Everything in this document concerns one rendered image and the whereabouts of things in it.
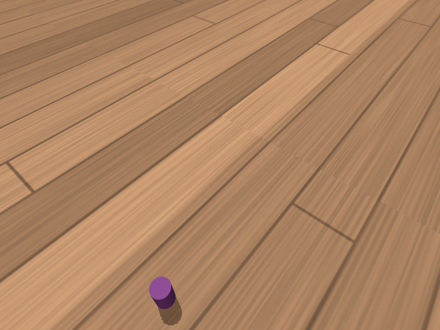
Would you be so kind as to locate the can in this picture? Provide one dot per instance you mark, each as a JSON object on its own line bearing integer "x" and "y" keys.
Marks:
{"x": 162, "y": 292}

